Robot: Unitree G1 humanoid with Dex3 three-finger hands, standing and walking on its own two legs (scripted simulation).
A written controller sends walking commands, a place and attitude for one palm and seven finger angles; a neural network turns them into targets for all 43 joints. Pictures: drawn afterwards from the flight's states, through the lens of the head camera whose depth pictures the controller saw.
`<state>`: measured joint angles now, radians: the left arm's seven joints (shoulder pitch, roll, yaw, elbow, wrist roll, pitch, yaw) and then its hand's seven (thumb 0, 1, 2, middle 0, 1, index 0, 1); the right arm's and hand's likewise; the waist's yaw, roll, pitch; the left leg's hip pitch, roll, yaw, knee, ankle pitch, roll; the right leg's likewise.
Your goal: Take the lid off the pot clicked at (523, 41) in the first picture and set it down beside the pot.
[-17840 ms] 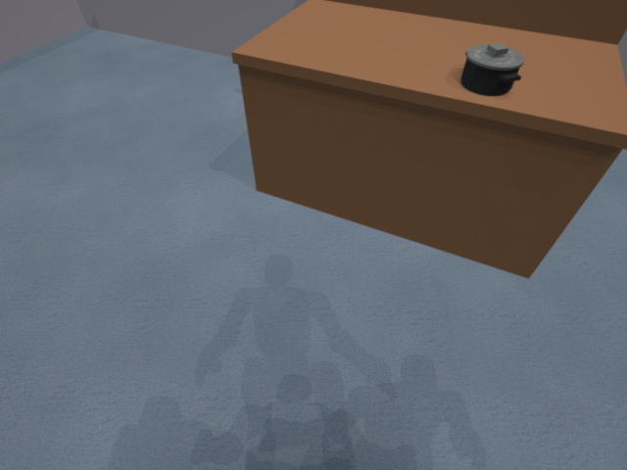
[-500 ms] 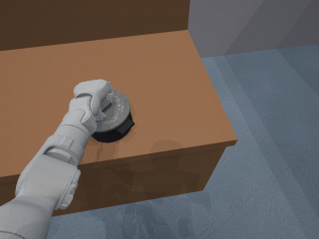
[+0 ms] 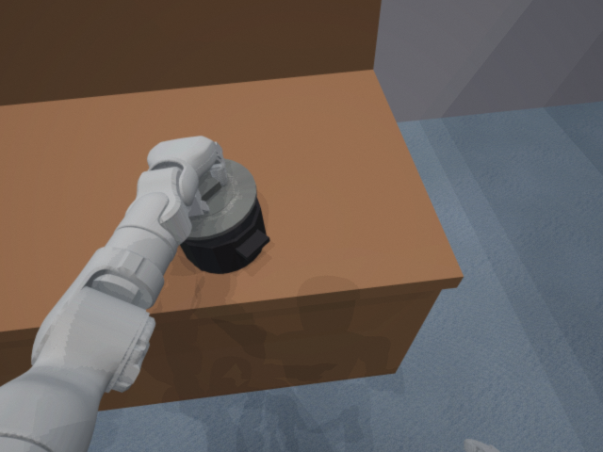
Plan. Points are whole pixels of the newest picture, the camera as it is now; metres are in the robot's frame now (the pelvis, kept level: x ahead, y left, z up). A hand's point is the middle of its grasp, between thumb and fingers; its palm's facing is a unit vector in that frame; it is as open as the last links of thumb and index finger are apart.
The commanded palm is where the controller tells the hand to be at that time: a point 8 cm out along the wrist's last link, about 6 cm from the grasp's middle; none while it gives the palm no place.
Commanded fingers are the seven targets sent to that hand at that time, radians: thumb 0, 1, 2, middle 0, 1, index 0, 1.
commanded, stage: lift the lid straight up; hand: left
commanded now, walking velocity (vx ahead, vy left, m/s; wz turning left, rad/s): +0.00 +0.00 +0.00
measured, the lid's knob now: (201, 186) +0.49 +0.16 +0.06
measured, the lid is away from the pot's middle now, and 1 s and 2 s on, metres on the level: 0.01 0.00 0.07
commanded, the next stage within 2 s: move the lid sideways beside the pot in 1.32 s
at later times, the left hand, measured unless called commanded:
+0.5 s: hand (193, 169) +0.46 +0.15 +0.13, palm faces -0.27 -0.07 -0.96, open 7.8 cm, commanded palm +0.45 +0.15 +0.20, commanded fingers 0.00 0.63 0.96 -0.85 -1.06 -0.85 -1.06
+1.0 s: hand (179, 145) +0.46 +0.15 +0.17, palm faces -0.23 -0.06 -0.97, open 7.8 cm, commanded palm +0.45 +0.15 +0.24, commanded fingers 0.00 0.63 0.96 -0.85 -1.06 -0.85 -1.06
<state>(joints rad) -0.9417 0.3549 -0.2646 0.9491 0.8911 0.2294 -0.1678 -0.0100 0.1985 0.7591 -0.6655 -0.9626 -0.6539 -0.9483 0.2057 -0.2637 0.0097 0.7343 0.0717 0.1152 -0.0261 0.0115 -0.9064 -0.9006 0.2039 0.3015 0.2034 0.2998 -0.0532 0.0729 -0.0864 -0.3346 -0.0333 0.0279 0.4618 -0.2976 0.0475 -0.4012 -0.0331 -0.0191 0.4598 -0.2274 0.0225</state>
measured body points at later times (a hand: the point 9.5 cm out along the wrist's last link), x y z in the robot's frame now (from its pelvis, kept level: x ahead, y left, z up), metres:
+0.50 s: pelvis -0.01 +0.00 +0.00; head +0.03 -0.03 +0.45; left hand +0.47 +0.15 +0.18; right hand +0.10 -0.25 -0.14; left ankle -0.05 +0.09 -0.74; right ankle -0.01 -0.14 -0.74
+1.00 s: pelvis -0.01 +0.00 +0.00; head +0.02 -0.03 +0.45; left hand +0.47 +0.15 +0.23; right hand +0.11 -0.25 -0.13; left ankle -0.05 +0.09 -0.74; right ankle -0.01 -0.14 -0.74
